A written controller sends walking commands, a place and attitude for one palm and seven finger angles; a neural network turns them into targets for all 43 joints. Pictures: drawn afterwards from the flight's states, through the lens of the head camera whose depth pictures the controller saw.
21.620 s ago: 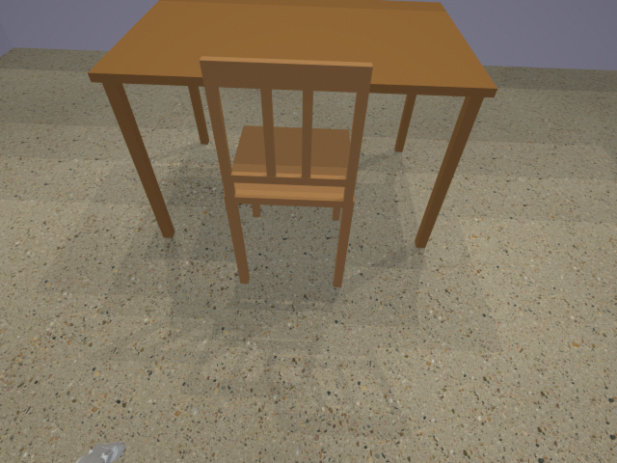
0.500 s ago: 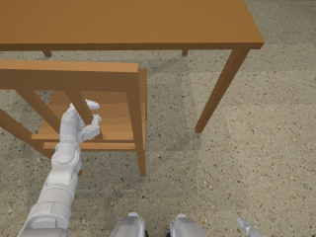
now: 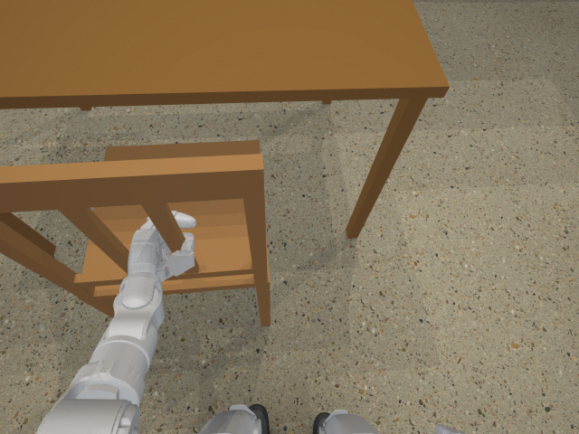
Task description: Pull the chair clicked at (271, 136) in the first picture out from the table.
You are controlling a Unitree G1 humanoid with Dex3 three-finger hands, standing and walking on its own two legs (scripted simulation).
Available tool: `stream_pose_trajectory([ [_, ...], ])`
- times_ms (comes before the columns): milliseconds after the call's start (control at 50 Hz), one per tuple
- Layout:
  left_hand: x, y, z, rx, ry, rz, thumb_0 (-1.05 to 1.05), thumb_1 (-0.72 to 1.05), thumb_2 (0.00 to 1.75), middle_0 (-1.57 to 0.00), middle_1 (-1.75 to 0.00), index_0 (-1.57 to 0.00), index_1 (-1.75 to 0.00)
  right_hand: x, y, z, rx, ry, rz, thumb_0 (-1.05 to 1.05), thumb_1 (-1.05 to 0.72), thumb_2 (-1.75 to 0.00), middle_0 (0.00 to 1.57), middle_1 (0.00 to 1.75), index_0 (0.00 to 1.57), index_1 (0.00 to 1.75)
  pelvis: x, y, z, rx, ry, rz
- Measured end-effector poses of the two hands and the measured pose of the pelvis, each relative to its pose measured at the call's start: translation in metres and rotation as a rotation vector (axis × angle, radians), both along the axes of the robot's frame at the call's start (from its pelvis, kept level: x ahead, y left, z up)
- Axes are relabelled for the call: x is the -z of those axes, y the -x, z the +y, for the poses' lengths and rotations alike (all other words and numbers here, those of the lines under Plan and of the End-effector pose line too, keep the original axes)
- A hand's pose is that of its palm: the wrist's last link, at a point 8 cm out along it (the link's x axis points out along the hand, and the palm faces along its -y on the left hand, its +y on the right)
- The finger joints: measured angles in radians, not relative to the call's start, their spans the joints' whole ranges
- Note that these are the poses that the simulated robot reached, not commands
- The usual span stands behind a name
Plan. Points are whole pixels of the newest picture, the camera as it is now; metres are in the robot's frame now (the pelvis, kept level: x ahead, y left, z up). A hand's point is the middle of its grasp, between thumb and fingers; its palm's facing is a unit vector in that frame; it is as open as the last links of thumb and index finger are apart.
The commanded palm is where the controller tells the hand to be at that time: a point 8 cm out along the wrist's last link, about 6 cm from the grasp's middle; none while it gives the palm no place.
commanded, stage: step backward, pulling the chair out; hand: left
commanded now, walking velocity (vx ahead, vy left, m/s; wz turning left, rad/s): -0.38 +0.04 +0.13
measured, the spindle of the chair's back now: (110, 245) +0.39 +0.29 -0.07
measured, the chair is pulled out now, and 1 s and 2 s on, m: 0.08 0.30 0.47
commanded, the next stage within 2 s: none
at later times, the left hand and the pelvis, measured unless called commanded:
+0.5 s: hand (216, 332) +0.25 +0.10 -0.06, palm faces -0.06 -0.99 -0.14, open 5.3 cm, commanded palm +0.24 +0.16 -0.05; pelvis -0.10 +0.00 +0.01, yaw +4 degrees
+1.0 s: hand (199, 410) +0.16 +0.12 -0.06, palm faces -0.06 -0.98 -0.17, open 5.5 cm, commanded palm +0.15 +0.17 -0.06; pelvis -0.20 +0.01 +0.00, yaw +4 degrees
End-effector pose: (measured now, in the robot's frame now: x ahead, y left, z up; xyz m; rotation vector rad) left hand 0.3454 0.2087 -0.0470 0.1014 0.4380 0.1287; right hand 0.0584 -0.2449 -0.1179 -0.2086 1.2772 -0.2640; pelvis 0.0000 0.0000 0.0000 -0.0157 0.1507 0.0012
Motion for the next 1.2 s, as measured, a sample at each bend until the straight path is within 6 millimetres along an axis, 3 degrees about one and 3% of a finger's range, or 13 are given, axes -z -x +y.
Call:
stream_pose_trajectory([
  [200, -0.002, 0.050, -0.037, -0.003, -0.009, 0.032, 0.01, 0.70, 0.73, -0.27, -1.01, -0.49, -1.45, 0.005, 0.015, -0.035, -0.010, -0.008, -0.070, 0.01, -0.90, -0.90, 0.20, 0.30, 0.21, 0.30, 0.000, 0.034, -0.031, -0.030, 0.010, -0.049],
  [360, -0.007, 0.079, -0.055, 0.091, -0.022, 0.106, 0.01, 0.67, 0.73, -0.27, -1.08, -0.49, -1.45, -0.009, 0.028, -0.063, -0.044, 0.100, -0.100, 0.01, -0.91, -0.90, 0.20, 0.30, 0.20, 0.30, -0.006, 0.066, -0.019, -0.087, -0.012, -0.046],
  [420, -0.007, 0.091, -0.056, 0.117, -0.017, 0.113, 0.01, 0.68, 0.73, -0.25, -1.10, -0.49, -1.45, -0.011, 0.035, -0.058, -0.054, 0.125, -0.096, 0.01, -0.91, -0.90, 0.20, 0.30, 0.20, 0.30, -0.006, 0.083, -0.009, -0.099, -0.028, -0.046],
  [520, -0.007, 0.114, -0.052, 0.156, -0.018, 0.108, 0.01, 0.68, 0.73, -0.24, -1.12, -0.49, -1.45, -0.012, 0.052, -0.028, -0.055, 0.085, -0.125, 0.01, -0.91, -0.90, 0.19, 0.30, 0.20, 0.30, -0.007, 0.106, 0.001, -0.049, -0.052, -0.072],
  [620, -0.007, 0.138, -0.047, 0.143, -0.027, 0.109, 0.02, 0.65, 0.76, -0.25, -1.13, -0.49, -1.45, 0.000, 0.070, 0.005, -0.046, -0.017, -0.149, 0.01, -0.91, -0.90, 0.19, 0.30, 0.20, 0.30, -0.002, 0.115, -0.002, -0.019, -0.055, -0.084],
  [700, -0.007, 0.153, -0.048, 0.107, -0.036, 0.112, 0.02, 0.63, 0.79, -0.28, -1.12, -0.49, -1.45, 0.015, 0.087, 0.020, -0.050, -0.096, -0.134, 0.01, -0.90, -0.90, 0.20, 0.30, 0.20, 0.30, -0.001, 0.128, -0.009, -0.006, -0.031, -0.090],
  [800, -0.008, 0.166, -0.049, 0.094, -0.036, 0.115, 0.03, 0.62, 0.80, -0.29, -1.11, -0.49, -1.45, 0.020, 0.117, 0.010, -0.041, -0.086, -0.108, 0.01, -0.90, -0.90, 0.20, 0.30, 0.21, 0.30, -0.001, 0.153, -0.010, -0.048, -0.023, -0.084],
  [980, -0.007, 0.199, -0.041, 0.150, -0.039, 0.093, 0.03, 0.64, 0.78, -0.27, -1.16, -0.49, -1.45, 0.002, 0.167, -0.022, -0.064, 0.087, -0.070, 0.01, -0.90, -0.90, 0.20, 0.30, 0.20, 0.30, 0.001, 0.198, 0.010, -0.068, -0.052, -0.089],
  [1200, -0.007, 0.243, -0.039, 0.122, -0.045, 0.094, 0.04, 0.62, 0.80, -0.30, -1.16, -0.49, -1.45, 0.008, 0.191, -0.005, -0.035, 0.001, -0.138, 0.01, -0.90, -0.90, 0.20, 0.30, 0.20, 0.30, 0.001, 0.230, -0.002, -0.052, -0.025, -0.111],
])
